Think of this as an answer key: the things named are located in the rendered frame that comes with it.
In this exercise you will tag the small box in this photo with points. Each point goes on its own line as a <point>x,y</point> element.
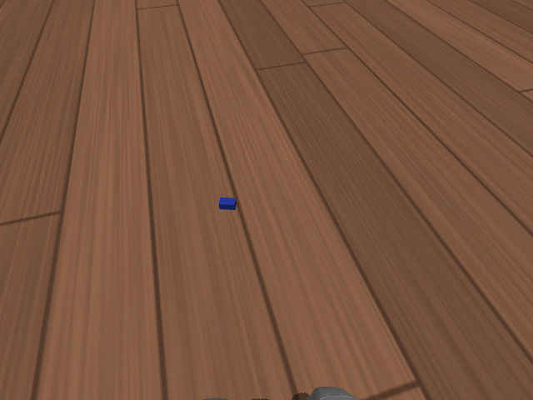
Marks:
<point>227,203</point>

